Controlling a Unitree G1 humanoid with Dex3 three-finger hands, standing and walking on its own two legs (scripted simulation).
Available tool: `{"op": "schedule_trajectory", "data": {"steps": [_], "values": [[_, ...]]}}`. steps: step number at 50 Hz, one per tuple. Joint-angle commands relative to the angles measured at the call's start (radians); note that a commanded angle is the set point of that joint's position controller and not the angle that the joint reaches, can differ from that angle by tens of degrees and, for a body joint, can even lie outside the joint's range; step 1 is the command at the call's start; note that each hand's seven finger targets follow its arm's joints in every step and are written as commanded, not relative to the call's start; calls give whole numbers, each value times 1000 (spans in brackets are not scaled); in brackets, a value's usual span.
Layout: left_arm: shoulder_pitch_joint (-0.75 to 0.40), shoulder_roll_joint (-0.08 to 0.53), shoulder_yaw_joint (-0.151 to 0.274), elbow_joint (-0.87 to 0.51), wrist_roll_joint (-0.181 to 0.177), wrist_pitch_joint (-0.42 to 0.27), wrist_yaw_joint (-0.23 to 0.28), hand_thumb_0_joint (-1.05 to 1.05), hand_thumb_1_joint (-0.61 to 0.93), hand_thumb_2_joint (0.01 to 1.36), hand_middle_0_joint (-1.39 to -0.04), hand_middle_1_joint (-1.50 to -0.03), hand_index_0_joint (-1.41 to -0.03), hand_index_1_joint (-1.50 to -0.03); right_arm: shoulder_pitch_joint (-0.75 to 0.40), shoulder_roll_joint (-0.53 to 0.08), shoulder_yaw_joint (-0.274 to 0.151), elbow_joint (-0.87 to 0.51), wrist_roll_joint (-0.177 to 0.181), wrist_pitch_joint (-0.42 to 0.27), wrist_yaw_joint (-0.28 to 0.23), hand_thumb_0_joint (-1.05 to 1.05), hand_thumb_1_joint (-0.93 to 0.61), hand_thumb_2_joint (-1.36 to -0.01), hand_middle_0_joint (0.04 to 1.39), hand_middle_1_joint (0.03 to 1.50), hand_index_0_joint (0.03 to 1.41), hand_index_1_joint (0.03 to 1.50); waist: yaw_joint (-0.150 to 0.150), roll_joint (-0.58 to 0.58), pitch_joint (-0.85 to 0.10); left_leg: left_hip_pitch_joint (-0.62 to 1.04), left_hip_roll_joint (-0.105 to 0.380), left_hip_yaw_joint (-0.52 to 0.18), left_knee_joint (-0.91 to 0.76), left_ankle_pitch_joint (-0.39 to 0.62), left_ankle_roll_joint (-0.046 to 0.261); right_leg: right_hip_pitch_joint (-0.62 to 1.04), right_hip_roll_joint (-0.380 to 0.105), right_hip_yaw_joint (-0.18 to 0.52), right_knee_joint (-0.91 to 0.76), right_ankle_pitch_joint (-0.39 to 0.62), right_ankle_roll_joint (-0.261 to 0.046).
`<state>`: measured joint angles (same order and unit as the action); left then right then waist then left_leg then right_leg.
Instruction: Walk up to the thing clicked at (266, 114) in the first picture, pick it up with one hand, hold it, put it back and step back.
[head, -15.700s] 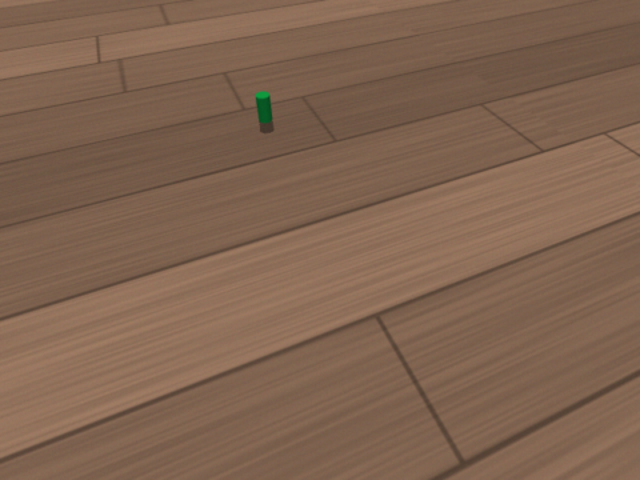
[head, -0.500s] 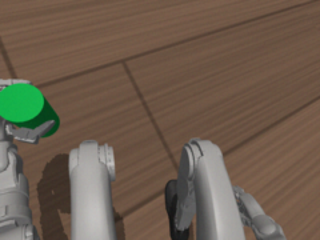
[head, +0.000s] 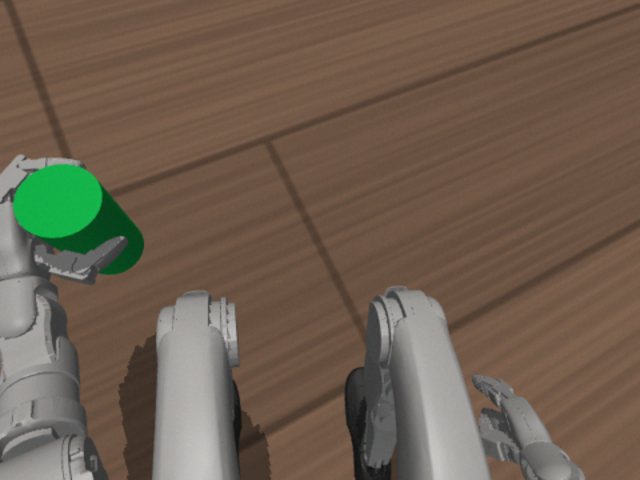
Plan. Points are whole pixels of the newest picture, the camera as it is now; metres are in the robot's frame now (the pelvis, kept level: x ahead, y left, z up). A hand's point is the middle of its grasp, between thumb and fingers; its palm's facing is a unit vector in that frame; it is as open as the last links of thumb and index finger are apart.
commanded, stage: settle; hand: left
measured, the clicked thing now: (90, 226) +0.40 +0.29 -0.07
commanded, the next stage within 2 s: lift in 0.42 s
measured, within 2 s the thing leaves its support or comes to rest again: neither
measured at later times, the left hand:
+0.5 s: hand (67, 208) +0.40 +0.29 -0.02, palm faces +0.29 -0.96 -0.05, open 11.0 cm
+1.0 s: hand (37, 198) +0.39 +0.28 +0.05, palm faces +0.25 -0.97 -0.06, open 11.0 cm
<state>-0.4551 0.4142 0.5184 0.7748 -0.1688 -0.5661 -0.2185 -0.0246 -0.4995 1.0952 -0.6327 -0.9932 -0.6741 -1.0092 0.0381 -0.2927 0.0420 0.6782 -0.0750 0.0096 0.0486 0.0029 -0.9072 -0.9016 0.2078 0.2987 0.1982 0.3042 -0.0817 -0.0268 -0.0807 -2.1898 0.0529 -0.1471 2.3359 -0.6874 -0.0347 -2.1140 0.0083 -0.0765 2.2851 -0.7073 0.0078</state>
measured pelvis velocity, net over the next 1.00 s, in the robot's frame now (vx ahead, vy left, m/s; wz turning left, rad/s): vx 0.00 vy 0.00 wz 0.04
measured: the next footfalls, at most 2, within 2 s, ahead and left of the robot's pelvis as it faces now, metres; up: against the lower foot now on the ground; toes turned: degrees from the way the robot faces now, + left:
none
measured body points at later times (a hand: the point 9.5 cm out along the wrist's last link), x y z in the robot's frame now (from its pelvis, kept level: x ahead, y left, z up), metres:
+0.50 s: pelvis +0.00 +0.00 +0.02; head +0.20 +0.05 +0.42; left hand +0.38 +0.34 -0.01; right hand +0.16 -0.26 -0.11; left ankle +0.08 +0.14 -0.32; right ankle +0.10 -0.12 -0.32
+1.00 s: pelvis +0.00 +0.00 +0.07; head +0.19 +0.04 +0.47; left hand +0.37 +0.33 +0.05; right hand +0.17 -0.25 -0.06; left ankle +0.08 +0.14 -0.32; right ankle +0.10 -0.12 -0.32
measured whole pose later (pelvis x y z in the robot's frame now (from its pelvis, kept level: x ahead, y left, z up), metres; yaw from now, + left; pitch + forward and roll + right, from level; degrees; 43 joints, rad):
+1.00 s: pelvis +0.00 +0.00 +0.07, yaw +2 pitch +33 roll -5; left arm -0.37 0.36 0.45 0.60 -0.19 -0.46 -0.21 -0.03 -0.54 1.14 -0.64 -1.00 -0.68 -1.01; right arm 0.08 -0.27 0.01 0.65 -0.02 -0.02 0.01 0.00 -0.94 -0.90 0.21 0.30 0.20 0.30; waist -0.06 0.01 -0.15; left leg -2.02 0.05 -0.10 2.11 -0.67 -0.02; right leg -1.95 -0.01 -0.05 2.08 -0.70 0.01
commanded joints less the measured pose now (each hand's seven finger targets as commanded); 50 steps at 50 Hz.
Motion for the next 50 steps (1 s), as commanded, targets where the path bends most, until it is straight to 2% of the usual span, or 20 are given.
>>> {"op": "schedule_trajectory", "data": {"steps": [1,2,3,4,12,15,18,20,24,26,27,28,29,37,41,43,44,46,48,50], "values": [[-328,308,75,-326,-48,-125,7,0,35,1288,-1220,-1366,-1214,-1394,112,-197,-84,-51,0,-26,-19,0,-906,-905,200,300,199,300,24,236,-715,513,-21,92,-281,155,50,329,33,-23,-261,197,-46],[-357,303,61,-348,-49,-127,5,0,35,1283,-1229,-1367,-1224,-1394,98,-194,-84,-59,0,-30,-20,0,-906,-905,200,300,199,300,21,252,-709,503,-23,93,-288,137,49,322,31,-20,-264,183,-48],[-351,319,81,-352,-50,-128,6,0,13,1286,-1225,-1370,-1219,-1398,108,-196,-85,-59,0,-30,-21,0,-908,-906,199,300,199,300,26,259,-725,519,-23,92,-295,140,48,331,30,-22,-267,186,-48],[-342,304,65,-325,-48,-124,4,0,14,1292,-1223,-1371,-1217,-1399,101,-194,-83,-53,1,-33,-22,0,-905,-905,199,300,199,300,25,255,-701,522,-23,93,-299,135,48,317,30,-22,-267,178,-49],[-352,292,67,-311,-48,-120,4,0,-16,1324,-1256,-1404,-1248,-1436,110,-188,-88,-57,4,-41,-23,0,-911,-907,199,300,199,300,23,232,-716,528,-28,97,-323,125,48,339,25,-17,-293,163,-48],[-366,302,74,-308,-44,-119,2,0,6,1328,-1241,-1394,-1235,-1425,118,-192,-91,-59,5,-43,-24,0,-907,-906,199,300,199,300,29,242,-749,577,-27,93,-328,163,46,332,23,-19,-287,194,-50],[-368,281,65,-280,-45,-119,0,0,25,1326,-1238,-1391,-1233,-1420,114,-189,-91,-56,7,-47,-25,0,-906,-906,199,300,199,300,22,221,-714,556,-29,92,-334,144,49,319,22,-17,-296,178,-49],[-375,300,76,-293,-42,-123,6,0,15,1336,-1235,-1394,-1228,-1426,132,-184,-90,-55,4,-45,-23,0,-906,-906,199,300,199,300,26,227,-743,553,-30,98,-335,161,49,366,22,-13,-302,193,-47],[-377,280,64,-281,-41,-123,1,0,0,1320,-1217,-1372,-1211,-1403,127,-184,-90,-59,6,-45,-23,0,-906,-906,199,300,199,300,21,239,-738,581,-31,92,-350,161,47,338,19,-16,-300,188,-50],[-373,294,75,-270,-42,-124,4,0,32,1341,-1225,-1384,-1218,-1415,132,-181,-90,-55,7,-45,-24,0,-903,-906,199,300,199,300,30,208,-749,566,-31,99,-342,179,50,372,20,-9,-309,202,-46],[-384,294,69,-279,-38,-126,3,0,11,1261,-1257,-1415,-1288,-1405,129,-182,-90,-58,6,-46,-24,0,-935,-904,200,300,200,300,25,216,-749,564,-32,102,-339,175,52,366,20,-7,-311,200,-46],[-373,314,85,-286,-40,-126,5,0,-46,1255,-1263,-1444,-1293,-1438,130,-179,-91,-60,5,-47,-24,0,-936,-905,200,300,200,300,36,207,-755,543,-33,112,-337,167,54,399,20,5,-328,193,-43],[-365,298,75,-284,-44,-126,0,0,-65,1247,-1268,-1447,-1300,-1440,130,-177,-91,-60,6,-47,-25,0,-938,-905,200,300,200,300,31,194,-750,541,-32,113,-337,173,56,412,20,8,-335,199,-41],[-337,294,70,-404,-63,-94,-15,0,-69,1214,-1240,-1415,-1274,-1403,141,-177,-104,-75,21,-54,-37,0,-937,-904,200,300,200,300,43,221,-819,631,-32,108,-386,208,56,454,19,10,-372,228,-44],[-305,270,53,-448,-70,-68,-5,0,-59,1211,-1220,-1397,-1255,-1384,130,-177,-105,-90,35,-53,-43,0,-929,-902,200,299,200,299,48,249,-780,682,-30,89,-446,171,49,410,18,1,-389,188,-53],[-294,277,52,-473,-70,-54,3,0,-68,1211,-1228,-1396,-1260,-1387,132,-165,-105,-98,38,-55,-48,0,-934,-904,200,300,200,299,50,220,-789,659,-31,101,-451,163,55,465,18,14,-429,184,-46],[-281,247,33,-489,-73,-46,4,0,-70,1216,-1220,-1398,-1255,-1387,126,-167,-109,-106,43,-57,-50,0,-930,-903,200,299,200,299,43,223,-777,675,-31,93,-471,144,54,447,17,10,-434,171,-49],[-251,258,36,-520,-78,-33,9,0,-69,1201,-1206,-1385,-1244,-1371,126,-164,-106,-112,50,-58,-53,0,-928,-901,200,299,200,299,60,230,-776,701,-31,90,-499,143,53,465,17,12,-453,169,-50],[-236,214,3,-549,-84,-14,12,0,-46,1208,-1211,-1390,-1249,-1375,126,-162,-110,-118,57,-60,-56,0,-923,-900,200,299,200,299,48,231,-766,733,-28,78,-526,138,51,455,15,11,-470,168,-51],[-228,207,-4,-582,-95,1,20,0,-50,1216,-1217,-1396,-1255,-1382,124,-156,-110,-130,67,-65,-63,0,-923,-900,200,299,200,299,47,198,-735,723,-28,77,-557,88,53,485,15,18,-520,129,-48]]}}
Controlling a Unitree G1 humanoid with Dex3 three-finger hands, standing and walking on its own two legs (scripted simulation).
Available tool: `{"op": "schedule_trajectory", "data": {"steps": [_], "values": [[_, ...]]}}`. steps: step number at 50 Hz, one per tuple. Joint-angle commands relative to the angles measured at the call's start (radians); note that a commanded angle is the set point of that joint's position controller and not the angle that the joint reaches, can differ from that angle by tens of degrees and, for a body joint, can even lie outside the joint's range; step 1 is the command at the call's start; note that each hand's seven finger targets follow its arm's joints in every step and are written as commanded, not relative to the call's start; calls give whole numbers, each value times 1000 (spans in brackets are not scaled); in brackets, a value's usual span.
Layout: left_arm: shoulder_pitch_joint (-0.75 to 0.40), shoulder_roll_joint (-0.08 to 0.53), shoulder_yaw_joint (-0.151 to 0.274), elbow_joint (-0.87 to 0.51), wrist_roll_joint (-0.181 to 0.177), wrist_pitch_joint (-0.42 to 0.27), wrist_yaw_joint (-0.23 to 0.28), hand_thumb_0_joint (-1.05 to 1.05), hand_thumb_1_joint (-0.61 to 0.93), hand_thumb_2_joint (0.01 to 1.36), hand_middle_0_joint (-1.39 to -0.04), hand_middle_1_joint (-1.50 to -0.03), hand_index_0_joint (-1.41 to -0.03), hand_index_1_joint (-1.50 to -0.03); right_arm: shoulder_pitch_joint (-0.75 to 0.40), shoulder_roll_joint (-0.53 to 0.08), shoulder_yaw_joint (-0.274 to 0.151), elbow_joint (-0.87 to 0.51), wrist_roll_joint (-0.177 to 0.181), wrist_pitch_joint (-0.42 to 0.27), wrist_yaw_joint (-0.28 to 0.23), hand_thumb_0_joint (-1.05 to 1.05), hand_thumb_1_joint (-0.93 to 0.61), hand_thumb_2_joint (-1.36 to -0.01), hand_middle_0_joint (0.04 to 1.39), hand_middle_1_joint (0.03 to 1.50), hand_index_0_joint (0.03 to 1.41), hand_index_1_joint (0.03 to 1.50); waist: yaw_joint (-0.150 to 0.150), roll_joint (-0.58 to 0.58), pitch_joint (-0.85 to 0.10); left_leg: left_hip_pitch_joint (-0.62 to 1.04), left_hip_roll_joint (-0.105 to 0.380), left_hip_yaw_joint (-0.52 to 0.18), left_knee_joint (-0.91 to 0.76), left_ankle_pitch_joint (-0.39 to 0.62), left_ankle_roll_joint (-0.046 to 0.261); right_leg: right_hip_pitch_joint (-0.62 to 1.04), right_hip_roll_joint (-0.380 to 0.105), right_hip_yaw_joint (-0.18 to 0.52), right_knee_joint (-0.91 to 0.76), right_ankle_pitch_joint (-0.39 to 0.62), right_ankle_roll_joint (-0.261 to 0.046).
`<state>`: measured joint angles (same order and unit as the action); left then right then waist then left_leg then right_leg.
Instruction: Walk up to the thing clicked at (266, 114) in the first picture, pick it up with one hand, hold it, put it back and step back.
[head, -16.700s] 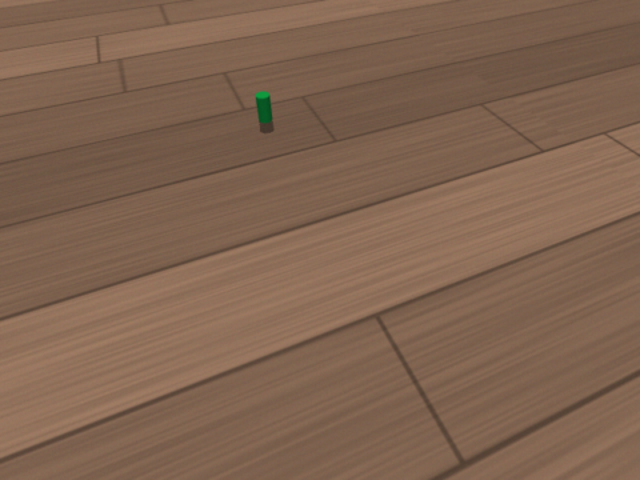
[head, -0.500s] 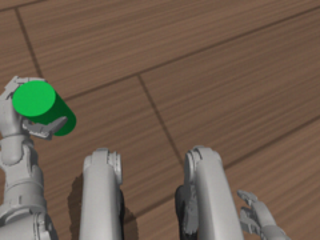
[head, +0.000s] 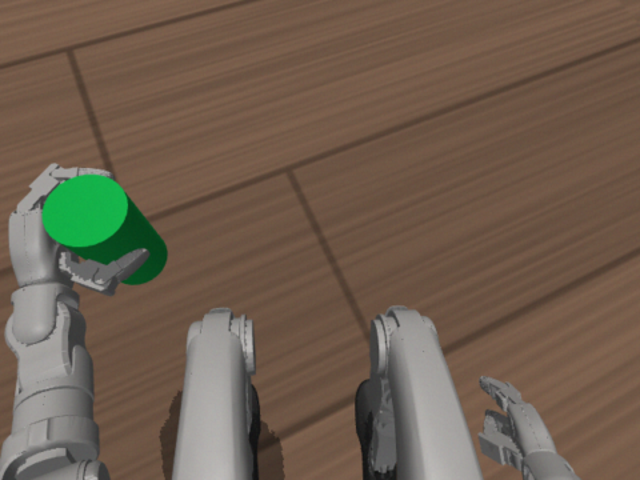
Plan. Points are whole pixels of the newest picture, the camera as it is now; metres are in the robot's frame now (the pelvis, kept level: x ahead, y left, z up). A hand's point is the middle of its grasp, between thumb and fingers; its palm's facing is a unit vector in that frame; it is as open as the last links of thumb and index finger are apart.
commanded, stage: lift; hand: left
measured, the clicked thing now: (115, 236) +0.40 +0.26 -0.04
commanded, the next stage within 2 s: hold in 1.76 s
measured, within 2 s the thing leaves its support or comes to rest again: neither
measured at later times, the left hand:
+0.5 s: hand (15, 169) +0.38 +0.24 +0.16, palm faces +0.25 -0.97 -0.06, open 10.9 cm
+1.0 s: hand out of the picture +0.38 +0.22 +0.26, palm faces +0.22 -0.97 -0.05, open 10.9 cm
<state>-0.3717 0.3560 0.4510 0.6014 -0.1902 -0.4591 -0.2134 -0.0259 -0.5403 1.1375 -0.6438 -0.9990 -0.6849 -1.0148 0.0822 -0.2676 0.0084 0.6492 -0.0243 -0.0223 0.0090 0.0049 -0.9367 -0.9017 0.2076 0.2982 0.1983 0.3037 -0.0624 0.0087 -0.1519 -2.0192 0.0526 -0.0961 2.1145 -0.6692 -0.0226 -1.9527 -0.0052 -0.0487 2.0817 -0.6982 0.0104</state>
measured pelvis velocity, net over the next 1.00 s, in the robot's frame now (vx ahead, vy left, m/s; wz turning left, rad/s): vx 0.06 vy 0.01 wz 0.07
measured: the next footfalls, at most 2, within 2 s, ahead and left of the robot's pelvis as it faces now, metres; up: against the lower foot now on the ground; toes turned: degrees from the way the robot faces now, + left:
none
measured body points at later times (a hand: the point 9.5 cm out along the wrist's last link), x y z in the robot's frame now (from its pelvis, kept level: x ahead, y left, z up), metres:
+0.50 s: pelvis +0.03 +0.00 +0.15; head +0.18 +0.03 +0.57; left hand +0.36 +0.29 +0.16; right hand +0.21 -0.23 +0.03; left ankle +0.09 +0.13 -0.39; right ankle +0.09 -0.13 -0.39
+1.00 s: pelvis +0.06 +0.01 +0.25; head +0.15 +0.03 +0.69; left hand +0.36 +0.28 +0.27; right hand +0.21 -0.22 +0.14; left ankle +0.09 +0.13 -0.39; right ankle +0.09 -0.13 -0.39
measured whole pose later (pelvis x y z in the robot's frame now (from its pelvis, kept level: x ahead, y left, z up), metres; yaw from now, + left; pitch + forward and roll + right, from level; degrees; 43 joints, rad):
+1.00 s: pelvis +0.06 +0.01 +0.25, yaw +4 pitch +17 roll -3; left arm -0.07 0.23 0.18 0.33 -0.16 -0.31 -0.01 -0.03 -0.50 1.09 -0.65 -0.97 -0.69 -0.99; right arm 0.21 -0.21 0.02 0.65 0.01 -0.07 -0.05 0.01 -0.92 -0.90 0.21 0.30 0.20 0.30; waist -0.04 0.02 -0.12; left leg -1.02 0.05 -0.04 1.25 -0.53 -0.01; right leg -0.95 -0.01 -0.05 1.19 -0.54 0.02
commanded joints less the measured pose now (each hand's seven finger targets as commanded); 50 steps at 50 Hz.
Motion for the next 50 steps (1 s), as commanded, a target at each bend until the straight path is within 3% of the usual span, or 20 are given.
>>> {"op": "schedule_trajectory", "data": {"steps": [1,7,9,13,17,18,20,21,22,23,25,26,27,29,31,36,42,44,48,50], "values": [[-307,275,61,-444,-72,-100,19,0,-42,1209,-1208,-1382,-1245,-1368,84,-178,-77,-104,17,-35,-26,0,-922,-900,200,299,200,299,29,180,-686,559,-29,32,-347,79,40,359,27,-5,-330,125,-50],[-200,224,18,-567,-73,-39,61,0,11,1209,-1197,-1371,-1234,-1356,99,-158,-82,-112,35,-45,-40,0,-916,-899,200,299,200,299,45,166,-717,700,-25,32,-419,175,41,468,25,4,-420,205,-44],[-195,199,-11,-620,-74,-22,81,0,-11,1205,-1187,-1368,-1225,-1353,96,-152,-82,-122,43,-48,-45,0,-912,-898,200,299,200,299,33,159,-702,727,-27,31,-458,162,42,501,25,6,-464,199,-44],[-132,214,16,-675,-60,4,136,0,6,1192,-1154,-1339,-1191,-1324,102,-140,-80,-118,48,-49,-53,0,-907,-897,200,299,200,299,53,162,-696,820,-25,21,-529,213,39,586,24,8,-518,241,-41],[-60,151,-47,-723,-59,27,169,0,-3,1213,-1139,-1334,-1172,-1324,103,-121,-73,-127,53,-55,-64,0,-904,-898,200,300,200,300,35,145,-649,889,-27,27,-612,218,36,687,26,11,-615,254,-34],[-28,157,-38,-711,-55,36,176,0,14,1206,-1138,-1330,-1171,-1319,113,-122,-73,-122,53,-59,-67,0,-906,-898,200,299,200,299,36,130,-646,918,-25,22,-628,254,37,717,25,8,-629,290,-32],[27,133,-70,-721,-50,47,183,0,16,1204,-1133,-1324,-1165,-1314,109,-111,-69,-125,55,-63,-69,0,-907,-898,200,299,200,299,43,124,-626,959,-29,28,-658,307,37,767,26,8,-666,338,-29],[40,110,-91,-712,-47,52,184,0,-9,1205,-1146,-1336,-1178,-1326,116,-112,-68,-121,54,-64,-70,0,-911,-899,200,299,200,299,27,128,-603,989,-25,19,-681,325,34,767,26,1,-674,351,-30],[55,116,-77,-725,-52,52,191,0,-10,1201,-1134,-1325,-1165,-1316,122,-108,-66,-121,54,-64,-71,0,-909,-899,200,300,200,300,45,135,-603,1012,-27,25,-695,353,33,805,27,4,-695,373,-30],[48,92,-107,-703,-49,55,190,0,-1,1198,-1128,-1319,-1159,-1309,126,-107,-65,-112,52,-67,-72,0,-906,-898,200,299,200,299,21,126,-583,1025,-26,23,-704,370,35,818,27,3,-712,396,-28],[47,102,-98,-680,-38,57,201,0,8,1219,-1152,-1337,-1180,-1332,119,-101,-63,-115,53,-71,-74,0,-902,-897,200,300,200,300,26,103,-518,1013,-29,29,-738,338,37,854,26,7,-751,381,-27],[31,94,-111,-676,-31,56,200,0,-23,1201,-1163,-1339,-1193,-1332,128,-101,-64,-110,51,-74,-74,0,-909,-898,200,299,200,299,11,113,-508,1050,-25,21,-766,344,34,851,25,2,-765,378,-30],[30,104,-101,-680,-31,53,204,0,-40,1199,-1153,-1336,-1184,-1328,128,-99,-62,-111,50,-72,-73,0,-904,-897,200,300,200,300,30,139,-492,1066,-27,26,-793,319,30,867,24,6,-787,354,-32],[6,72,-139,-655,-27,51,200,0,-20,1194,-1152,-1334,-1184,-1325,127,-103,-62,-108,50,-78,-74,0,-903,-897,200,300,200,300,14,142,-426,1096,-22,16,-845,263,24,855,23,1,-820,310,-34],[-25,94,-126,-649,-23,43,200,0,1,1199,-1170,-1337,-1197,-1330,127,-97,-60,-110,50,-83,-76,0,-905,-898,200,300,200,300,19,135,-428,1111,-27,26,-871,259,25,908,20,7,-859,315,-33],[-6,67,-161,-665,-27,30,191,0,-11,1163,-1169,-1317,-1195,-1310,136,-92,-53,-120,47,-97,-73,0,-915,-899,200,300,200,300,26,131,-435,1212,-33,34,-942,308,22,1021,19,6,-938,363,-31],[9,37,-183,-635,-20,25,201,0,-6,1167,-1184,-1315,-1205,-1313,152,-92,-51,-108,43,-98,-70,0,-918,-901,200,300,200,300,25,113,-428,1318,-28,32,-998,444,18,1099,18,-6,-986,471,-31],[-6,59,-173,-640,-12,17,204,0,-48,1170,-1187,-1322,-1209,-1322,149,-88,-47,-103,39,-93,-69,0,-917,-900,200,300,200,300,30,131,-404,1340,-28,33,-1025,446,16,1114,20,-7,-1003,467,-32],[-10,36,-174,-620,-9,14,221,0,-9,1172,-1188,-1320,-1208,-1320,138,-79,-42,-113,34,-86,-71,0,-915,-900,200,300,200,300,33,91,-362,1328,-34,47,-1074,380,23,1181,19,-1,-1059,434,-26],[-23,24,-195,-638,-7,11,221,0,-12,1175,-1174,-1313,-1194,-1314,143,-80,-41,-112,32,-84,-72,0,-916,-901,200,300,200,300,34,110,-372,1375,-32,45,-1096,406,18,1190,21,-6,-1069,448,-29]]}}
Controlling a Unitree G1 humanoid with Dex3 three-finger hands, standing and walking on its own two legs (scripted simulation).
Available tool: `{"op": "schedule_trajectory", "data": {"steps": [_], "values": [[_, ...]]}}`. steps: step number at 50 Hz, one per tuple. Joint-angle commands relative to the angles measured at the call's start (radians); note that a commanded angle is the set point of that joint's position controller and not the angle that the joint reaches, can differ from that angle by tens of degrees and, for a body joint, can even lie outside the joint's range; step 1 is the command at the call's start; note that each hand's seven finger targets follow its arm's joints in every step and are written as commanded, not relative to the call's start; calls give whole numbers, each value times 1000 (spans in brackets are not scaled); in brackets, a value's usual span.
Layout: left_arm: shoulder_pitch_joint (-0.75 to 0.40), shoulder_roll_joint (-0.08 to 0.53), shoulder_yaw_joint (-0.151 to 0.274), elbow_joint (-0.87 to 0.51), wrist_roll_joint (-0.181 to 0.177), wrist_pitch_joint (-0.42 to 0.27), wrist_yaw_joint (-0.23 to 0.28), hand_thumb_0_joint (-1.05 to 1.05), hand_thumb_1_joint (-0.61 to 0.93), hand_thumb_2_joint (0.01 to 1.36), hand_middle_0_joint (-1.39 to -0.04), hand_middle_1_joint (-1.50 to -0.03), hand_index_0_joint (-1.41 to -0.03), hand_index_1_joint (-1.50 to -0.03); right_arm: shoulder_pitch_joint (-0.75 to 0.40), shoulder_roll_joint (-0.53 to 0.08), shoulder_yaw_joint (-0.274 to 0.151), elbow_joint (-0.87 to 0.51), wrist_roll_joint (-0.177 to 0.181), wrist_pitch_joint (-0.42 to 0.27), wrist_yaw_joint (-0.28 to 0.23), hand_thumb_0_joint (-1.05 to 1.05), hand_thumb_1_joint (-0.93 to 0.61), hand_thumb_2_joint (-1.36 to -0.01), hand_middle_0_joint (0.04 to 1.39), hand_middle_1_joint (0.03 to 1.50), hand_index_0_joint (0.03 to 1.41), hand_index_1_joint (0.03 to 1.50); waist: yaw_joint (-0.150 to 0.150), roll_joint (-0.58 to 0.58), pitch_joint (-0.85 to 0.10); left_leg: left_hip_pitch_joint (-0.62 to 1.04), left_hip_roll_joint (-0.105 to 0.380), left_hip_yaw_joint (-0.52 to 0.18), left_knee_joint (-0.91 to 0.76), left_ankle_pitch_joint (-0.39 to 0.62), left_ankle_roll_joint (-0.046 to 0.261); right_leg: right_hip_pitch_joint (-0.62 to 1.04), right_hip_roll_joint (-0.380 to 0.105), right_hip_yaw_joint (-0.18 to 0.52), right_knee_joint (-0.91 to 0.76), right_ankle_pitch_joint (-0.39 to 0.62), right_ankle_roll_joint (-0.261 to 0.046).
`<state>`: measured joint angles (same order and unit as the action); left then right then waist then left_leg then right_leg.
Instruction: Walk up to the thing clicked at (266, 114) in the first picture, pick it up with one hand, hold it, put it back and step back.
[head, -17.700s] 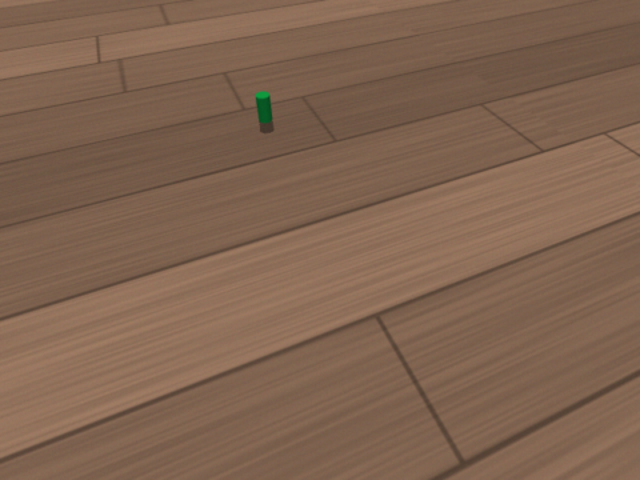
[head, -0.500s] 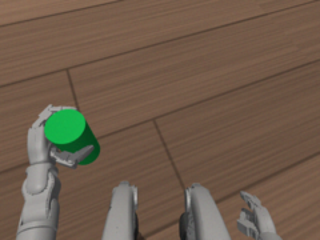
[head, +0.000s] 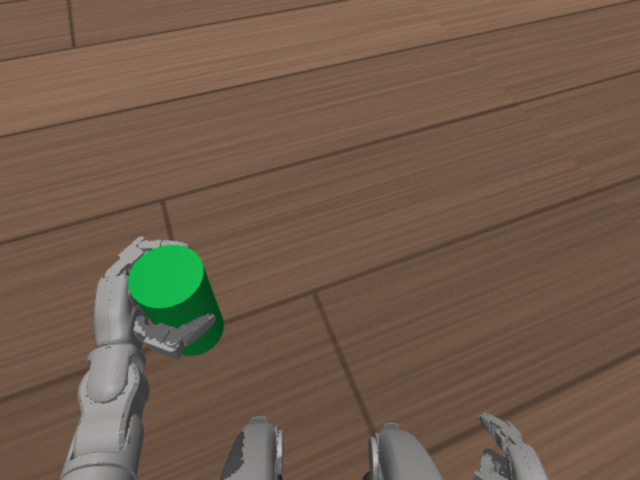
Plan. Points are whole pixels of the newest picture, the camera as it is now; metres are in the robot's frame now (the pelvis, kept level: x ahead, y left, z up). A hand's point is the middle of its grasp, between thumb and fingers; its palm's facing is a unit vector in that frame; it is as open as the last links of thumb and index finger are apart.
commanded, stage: lift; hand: left
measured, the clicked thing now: (182, 305) +0.33 +0.19 -0.01
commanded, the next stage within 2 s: hold in 0.76 s
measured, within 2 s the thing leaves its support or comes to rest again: neither
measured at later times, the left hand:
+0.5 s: hand (181, 275) +0.34 +0.17 +0.06, palm faces +0.17 -0.98 -0.04, open 10.8 cm
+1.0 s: hand (179, 261) +0.35 +0.17 +0.08, palm faces +0.18 -0.98 -0.03, open 10.8 cm
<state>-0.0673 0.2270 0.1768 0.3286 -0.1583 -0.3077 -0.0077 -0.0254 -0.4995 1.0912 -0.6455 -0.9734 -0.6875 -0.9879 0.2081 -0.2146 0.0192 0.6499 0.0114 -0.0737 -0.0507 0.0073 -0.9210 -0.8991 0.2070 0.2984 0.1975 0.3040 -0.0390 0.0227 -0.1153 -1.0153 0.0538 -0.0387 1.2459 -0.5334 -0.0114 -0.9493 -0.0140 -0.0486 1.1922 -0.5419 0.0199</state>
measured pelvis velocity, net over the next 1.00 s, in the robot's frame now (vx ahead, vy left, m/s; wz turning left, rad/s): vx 0.02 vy -0.01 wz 0.00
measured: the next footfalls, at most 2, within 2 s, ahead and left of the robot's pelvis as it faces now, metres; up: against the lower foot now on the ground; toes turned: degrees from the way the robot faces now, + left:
none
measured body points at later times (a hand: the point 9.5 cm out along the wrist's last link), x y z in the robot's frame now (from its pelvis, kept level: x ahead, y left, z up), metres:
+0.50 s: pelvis +0.01 -0.01 +0.04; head +0.09 +0.00 +0.48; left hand +0.33 +0.23 +0.07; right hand +0.15 -0.25 -0.07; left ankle +0.04 +0.12 -0.63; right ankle +0.02 -0.14 -0.63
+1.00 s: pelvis +0.02 -0.01 +0.06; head +0.08 +0.00 +0.50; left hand +0.33 +0.22 +0.09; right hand +0.15 -0.25 -0.06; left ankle +0.04 +0.12 -0.63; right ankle +0.02 -0.14 -0.63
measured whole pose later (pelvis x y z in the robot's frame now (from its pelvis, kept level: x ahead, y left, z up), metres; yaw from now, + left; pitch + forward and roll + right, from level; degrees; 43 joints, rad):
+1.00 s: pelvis +0.02 -0.01 +0.06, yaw +0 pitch +9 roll -2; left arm -0.08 0.17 0.15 0.41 -0.13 -0.33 0.03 -0.02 -0.46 1.05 -0.63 -0.97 -0.67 -0.98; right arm 0.22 -0.20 0.01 0.68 -0.01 -0.04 -0.05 0.01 -0.92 -0.90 0.21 0.30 0.20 0.30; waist -0.03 0.01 -0.03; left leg -0.63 0.05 -0.01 0.92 -0.44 -0.02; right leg -0.58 -0.01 -0.03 0.88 -0.45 0.01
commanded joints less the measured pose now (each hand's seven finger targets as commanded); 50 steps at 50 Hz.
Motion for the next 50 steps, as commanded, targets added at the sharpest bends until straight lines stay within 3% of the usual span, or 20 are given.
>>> {"op": "schedule_trajectory", "data": {"steps": [1,4,12,16,19,24,25,26,32,34,43,45,50], "values": [[-325,154,86,-353,-37,-141,16,0,-4,1180,-1171,-1312,-1190,-1314,19,-134,-52,-113,-6,-32,-12,0,-916,-901,200,300,200,300,8,97,-402,387,-31,-16,-239,277,5,186,32,-11,-182,294,-40],[-338,133,58,-336,-33,-142,14,0,32,1184,-1176,-1312,-1194,-1314,25,-134,-53,-108,-8,-29,-15,0,-917,-901,200,300,200,300,-2,91,-385,418,-28,-17,-267,279,3,199,32,-13,-208,295,-40],[-347,123,54,-326,-37,-144,15,0,21,1175,-1141,-1291,-1160,-1292,21,-122,-47,-106,-11,-25,-18,0,-910,-900,200,300,200,300,1,59,-359,445,-36,9,-305,309,10,310,28,4,-283,350,-31],[-361,126,52,-331,-29,-151,15,0,33,1157,-1129,-1272,-1146,-1275,5,-120,-47,-103,-14,-25,-20,0,-913,-901,200,300,200,300,3,61,-323,465,-38,16,-336,276,11,324,26,9,-315,325,-28],[-348,125,64,-332,-33,-153,20,0,33,1159,-1107,-1256,-1124,-1259,15,-116,-46,-99,-17,-21,-20,0,-910,-901,200,300,200,300,10,70,-358,502,-36,13,-344,342,7,361,28,4,-315,380,-31],[-357,111,51,-311,-25,-156,24,0,62,1171,-1121,-1271,-1137,-1274,11,-115,-47,-98,-21,-15,-22,0,-912,-901,200,300,200,300,-1,54,-318,507,-38,19,-365,335,11,393,26,11,-345,385,-26],[-358,116,58,-321,-26,-158,27,0,54,1172,-1119,-1272,-1134,-1276,8,-115,-47,-101,-19,-15,-22,0,-911,-902,200,300,200,300,8,50,-322,511,-41,27,-367,338,13,406,24,17,-356,395,-24],[-359,123,63,-321,-25,-160,27,0,48,1173,-1117,-1270,-1133,-1274,16,-114,-48,-95,-23,-13,-23,0,-912,-902,200,300,200,300,1,51,-352,524,-40,29,-359,364,14,422,22,20,-358,427,-22],[-355,107,49,-312,-21,-153,30,0,72,1165,-1129,-1272,-1146,-1275,21,-116,-50,-90,-24,-8,-22,0,-909,-900,200,300,200,300,3,34,-334,550,-39,29,-380,422,15,463,23,18,-376,488,-19],[-366,104,49,-288,-17,-156,31,0,53,1185,-1142,-1291,-1157,-1297,10,-113,-49,-88,-24,-5,-20,0,-908,-901,200,300,200,300,0,37,-284,541,-40,30,-395,386,14,449,22,17,-387,449,-20],[-372,98,42,-300,-13,-164,37,0,50,1174,-1147,-1290,-1162,-1295,13,-113,-53,-85,-27,-1,-13,0,-914,-903,200,300,200,300,6,55,-311,605,-36,25,-421,445,9,487,27,10,-402,479,-23],[-352,88,39,-288,-12,-160,39,0,53,1106,-1151,-1279,-1169,-1277,11,-110,-51,-87,-28,1,-11,0,-922,-902,200,300,200,300,7,47,-309,606,-37,29,-425,451,11,502,25,13,-411,496,-20],[-409,91,34,-292,-7,-168,48,0,43,1096,-1147,-1272,-1165,-1271,-4,-120,-58,-90,-25,-1,-6,0,-921,-902,199,300,200,300,3,57,-261,614,-33,20,-463,373,3,471,31,2,-423,405,-27]]}}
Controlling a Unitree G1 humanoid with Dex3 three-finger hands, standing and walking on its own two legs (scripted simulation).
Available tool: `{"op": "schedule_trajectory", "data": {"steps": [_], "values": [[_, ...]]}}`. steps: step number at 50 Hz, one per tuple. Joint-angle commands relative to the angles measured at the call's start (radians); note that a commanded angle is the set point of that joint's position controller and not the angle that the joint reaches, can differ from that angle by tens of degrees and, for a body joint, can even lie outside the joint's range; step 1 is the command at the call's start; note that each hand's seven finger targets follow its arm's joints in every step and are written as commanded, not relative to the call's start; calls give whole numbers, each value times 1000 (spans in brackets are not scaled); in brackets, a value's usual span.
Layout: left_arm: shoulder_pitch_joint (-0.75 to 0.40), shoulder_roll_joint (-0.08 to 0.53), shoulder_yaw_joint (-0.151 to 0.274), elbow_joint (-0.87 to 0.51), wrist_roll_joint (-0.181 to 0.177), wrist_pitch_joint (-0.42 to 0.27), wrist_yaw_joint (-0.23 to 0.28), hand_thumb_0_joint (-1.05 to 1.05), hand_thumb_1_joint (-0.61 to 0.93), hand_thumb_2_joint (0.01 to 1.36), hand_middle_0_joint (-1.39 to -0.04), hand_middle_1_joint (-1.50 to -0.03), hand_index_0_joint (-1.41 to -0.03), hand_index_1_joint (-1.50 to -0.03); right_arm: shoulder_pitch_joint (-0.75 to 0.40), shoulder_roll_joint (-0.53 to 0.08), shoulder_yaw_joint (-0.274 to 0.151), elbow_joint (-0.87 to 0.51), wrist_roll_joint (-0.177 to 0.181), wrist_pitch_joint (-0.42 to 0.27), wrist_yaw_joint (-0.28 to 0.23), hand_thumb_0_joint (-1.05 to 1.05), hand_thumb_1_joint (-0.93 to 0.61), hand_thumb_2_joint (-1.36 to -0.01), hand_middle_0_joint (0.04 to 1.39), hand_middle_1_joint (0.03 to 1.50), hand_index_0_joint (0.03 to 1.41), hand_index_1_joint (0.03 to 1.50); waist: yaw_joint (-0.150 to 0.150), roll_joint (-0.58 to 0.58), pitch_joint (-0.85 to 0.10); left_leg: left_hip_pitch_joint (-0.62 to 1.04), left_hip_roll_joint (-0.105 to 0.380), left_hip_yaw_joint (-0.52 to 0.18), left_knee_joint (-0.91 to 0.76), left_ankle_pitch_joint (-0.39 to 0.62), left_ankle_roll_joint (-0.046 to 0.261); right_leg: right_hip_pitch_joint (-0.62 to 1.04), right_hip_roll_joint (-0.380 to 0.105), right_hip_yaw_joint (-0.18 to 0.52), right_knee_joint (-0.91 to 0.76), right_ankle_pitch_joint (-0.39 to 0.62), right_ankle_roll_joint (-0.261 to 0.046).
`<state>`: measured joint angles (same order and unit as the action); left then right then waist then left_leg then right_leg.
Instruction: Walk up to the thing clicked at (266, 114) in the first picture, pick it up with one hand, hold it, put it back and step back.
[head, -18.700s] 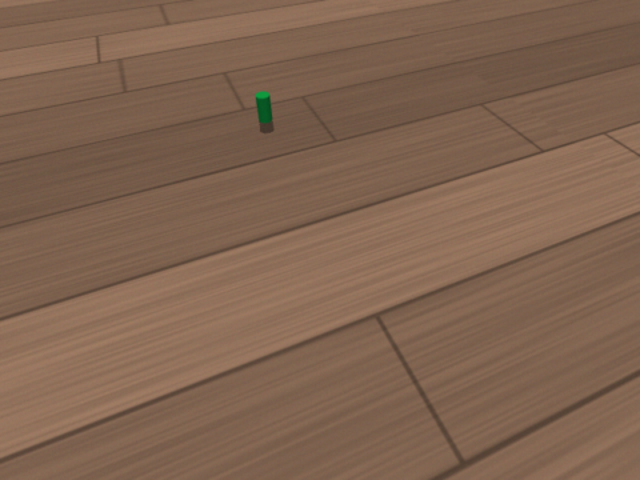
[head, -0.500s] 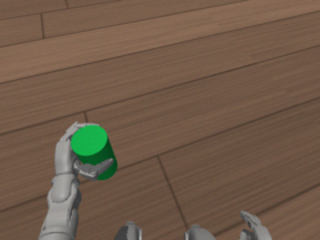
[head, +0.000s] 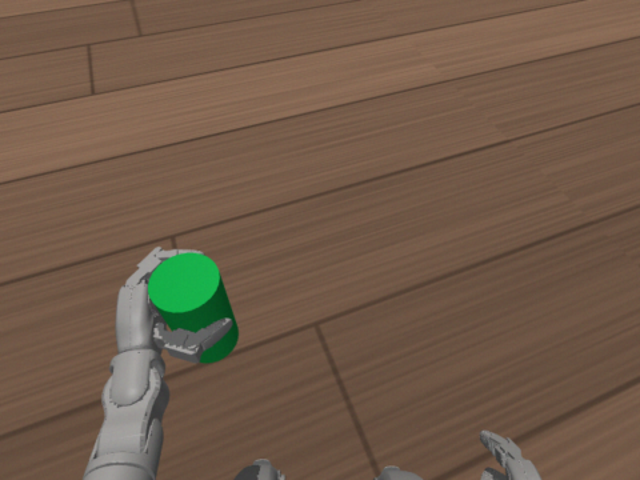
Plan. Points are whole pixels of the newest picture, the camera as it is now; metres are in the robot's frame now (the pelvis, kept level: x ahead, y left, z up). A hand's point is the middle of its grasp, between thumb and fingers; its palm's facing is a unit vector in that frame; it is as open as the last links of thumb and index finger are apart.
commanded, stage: hold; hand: left
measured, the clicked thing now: (199, 312) +0.33 +0.17 +0.00
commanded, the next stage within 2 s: none
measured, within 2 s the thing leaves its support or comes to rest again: neither
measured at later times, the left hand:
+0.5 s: hand (192, 302) +0.32 +0.17 +0.04, palm faces +0.17 -0.99 -0.03, open 10.8 cm
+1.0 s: hand (191, 300) +0.32 +0.17 +0.05, palm faces +0.18 -0.98 -0.03, open 10.8 cm
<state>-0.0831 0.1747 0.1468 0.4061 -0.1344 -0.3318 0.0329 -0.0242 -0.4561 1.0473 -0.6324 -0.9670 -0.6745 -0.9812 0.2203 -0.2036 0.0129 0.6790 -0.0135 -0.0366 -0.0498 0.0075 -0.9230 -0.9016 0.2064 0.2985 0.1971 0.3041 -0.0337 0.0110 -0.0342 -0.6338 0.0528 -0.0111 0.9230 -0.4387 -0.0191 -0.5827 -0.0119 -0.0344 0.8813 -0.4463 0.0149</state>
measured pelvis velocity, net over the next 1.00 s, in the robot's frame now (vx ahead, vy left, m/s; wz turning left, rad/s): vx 0.00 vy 0.00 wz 0.01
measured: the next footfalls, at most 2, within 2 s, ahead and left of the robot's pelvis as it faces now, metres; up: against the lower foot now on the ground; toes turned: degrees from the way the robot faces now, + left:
none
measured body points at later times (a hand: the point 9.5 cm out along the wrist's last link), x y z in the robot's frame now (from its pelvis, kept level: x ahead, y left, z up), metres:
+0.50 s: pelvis -0.01 +0.00 +0.01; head +0.04 +0.01 +0.46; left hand +0.31 +0.22 +0.05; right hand +0.12 -0.24 -0.10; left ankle +0.01 +0.13 -0.69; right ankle +0.00 -0.13 -0.69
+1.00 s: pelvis +0.00 +0.00 +0.01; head +0.04 +0.00 +0.46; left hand +0.31 +0.22 +0.05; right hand +0.13 -0.24 -0.10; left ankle +0.01 +0.13 -0.69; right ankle +0.00 -0.13 -0.69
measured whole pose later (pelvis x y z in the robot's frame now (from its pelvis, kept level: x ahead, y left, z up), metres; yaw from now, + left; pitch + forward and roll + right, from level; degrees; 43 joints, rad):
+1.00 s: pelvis +0.00 +0.00 +0.01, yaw +0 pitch +6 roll -1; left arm -0.11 0.16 0.14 0.44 -0.13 -0.33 0.04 -0.02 -0.43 1.03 -0.62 -0.97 -0.66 -0.98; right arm 0.20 -0.20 0.01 0.69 -0.01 -0.04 -0.04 0.01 -0.92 -0.90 0.21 0.30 0.20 0.30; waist -0.03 0.01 -0.01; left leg -0.54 0.05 -0.01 0.83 -0.39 -0.02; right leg -0.49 -0.01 -0.03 0.80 -0.41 0.01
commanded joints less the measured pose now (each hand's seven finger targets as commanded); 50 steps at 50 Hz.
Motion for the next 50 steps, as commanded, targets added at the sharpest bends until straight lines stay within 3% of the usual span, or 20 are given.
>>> {"op": "schedule_trajectory", "data": {"steps": [1,6,10,13,15,17,19,22,23,26,28,30,33,35,40,43,46,49,50], "values": [[-372,137,58,-380,-32,-144,6,0,57,1091,-1142,-1266,-1160,-1264,-12,-130,-52,-120,0,-39,-9,0,-921,-903,200,300,200,300,1,64,-368,249,-33,-5,-139,298,11,122,27,-11,-114,330,-21],[-371,133,53,-376,-33,-134,6,0,77,1098,-1151,-1275,-1169,-1272,-6,-126,-49,-112,0,-38,-7,0,-924,-904,200,300,200,300,0,54,-372,259,-33,-3,-134,363,15,154,26,-8,-120,395,-17],[-382,114,33,-364,-29,-127,6,0,114,1107,-1142,-1271,-1161,-1268,-6,-127,-49,-111,-2,-37,-5,0,-915,-902,200,300,200,300,-8,56,-342,261,-33,-2,-150,328,13,140,27,-10,-137,362,-18],[-388,142,58,-379,-29,-127,11,0,116,1133,-1152,-1290,-1169,-1288,-8,-123,-47,-109,-2,-38,-4,0,-914,-902,200,300,200,300,3,70,-363,269,-35,1,-151,346,13,163,24,-6,-143,380,-17],[-382,124,43,-370,-27,-124,9,0,126,1134,-1163,-1298,-1180,-1296,-17,-124,-48,-113,0,-38,-5,0,-918,-903,200,300,200,300,2,55,-338,270,-34,0,-161,342,13,166,26,-10,-147,375,-17],[-388,143,67,-374,-29,-125,14,0,111,1145,-1159,-1301,-1176,-1300,-13,-127,-50,-114,2,-40,-2,0,-915,-903,199,300,200,300,11,60,-355,281,-32,-1,-168,346,13,176,26,-10,-148,372,-19],[-398,118,39,-387,-27,-126,13,0,113,1134,-1149,-1292,-1168,-1289,-16,-124,-49,-115,-3,-36,0,0,-915,-903,200,300,200,300,3,71,-350,286,-31,-3,-173,340,10,167,27,-13,-152,363,-20],[-419,127,50,-343,-23,-125,16,0,114,1156,-1168,-1312,-1186,-1311,-28,-131,-54,-116,2,-40,2,0,-914,-903,200,300,200,300,3,50,-301,257,-33,-1,-191,273,12,158,26,-12,-163,310,-20],[-413,147,75,-340,-26,-132,15,0,92,1147,-1168,-1309,-1186,-1308,-32,-123,-50,-115,1,-38,4,0,-917,-904,199,300,200,300,13,58,-302,249,-34,-1,-190,265,12,161,26,-11,-162,299,-20],[-394,119,54,-318,-30,-137,6,0,116,1152,-1172,-1315,-1192,-1312,-36,-130,-54,-122,1,-39,5,0,-914,-903,200,300,200,300,6,41,-306,249,-36,4,-192,243,14,159,24,-8,-170,288,-19],[-390,129,58,-325,-31,-145,1,0,145,1165,-1175,-1317,-1193,-1315,-34,-129,-54,-120,3,-40,5,0,-915,-904,199,300,200,300,12,38,-324,252,-39,8,-185,261,16,174,21,-4,-171,308,-18],[-377,115,32,-349,-33,-148,-9,0,134,1154,-1179,-1314,-1196,-1313,-31,-128,-52,-123,2,-45,4,0,-918,-904,199,300,200,300,2,37,-364,277,-42,12,-171,307,18,195,18,1,-170,363,-13],[-409,140,56,-389,-37,-149,-4,0,109,1140,-1168,-1298,-1185,-1298,-31,-121,-47,-119,2,-49,1,0,-921,-906,199,300,200,300,5,54,-357,267,-44,13,-173,287,19,193,17,4,-175,348,-12],[-418,126,43,-397,-37,-150,3,0,94,1139,-1166,-1301,-1183,-1301,-41,-122,-47,-120,3,-52,1,0,-922,-906,199,300,200,300,2,56,-330,267,-42,9,-188,250,18,172,20,0,-181,308,-14],[-423,144,55,-394,-29,-140,9,0,92,1150,-1165,-1303,-1181,-1304,-28,-127,-48,-110,4,-50,-7,0,-919,-906,199,300,200,300,-3,54,-349,299,-38,7,-189,308,19,192,20,-2,-179,361,-13],[-371,122,58,-331,-32,-127,11,0,119,1169,-1169,-1309,-1183,-1312,-32,-127,-50,-105,6,-44,-10,0,-915,-906,199,300,200,300,6,28,-323,281,-37,6,-193,311,19,195,20,-6,-185,359,-14],[-398,118,49,-310,-27,-134,10,0,94,1170,-1181,-1325,-1196,-1327,-44,-124,-50,-104,4,-47,-3,0,-918,-906,199,300,200,300,8,40,-259,248,-40,7,-204,259,17,167,19,-6,-189,310,-16],[-386,130,53,-342,-28,-142,2,0,116,1156,-1188,-1323,-1204,-1323,-38,-126,-54,-116,6,-46,-3,0,-921,-906,199,300,200,300,13,36,-333,278,-46,14,-199,283,20,211,14,-1,-195,341,-14],[-389,123,38,-346,-26,-143,-2,0,104,1155,-1183,-1318,-1200,-1318,-48,-123,-51,-121,6,-48,-1,0,-920,-906,199,300,200,300,9,37,-315,273,-47,17,-198,274,20,201,13,2,-199,334,-13]]}}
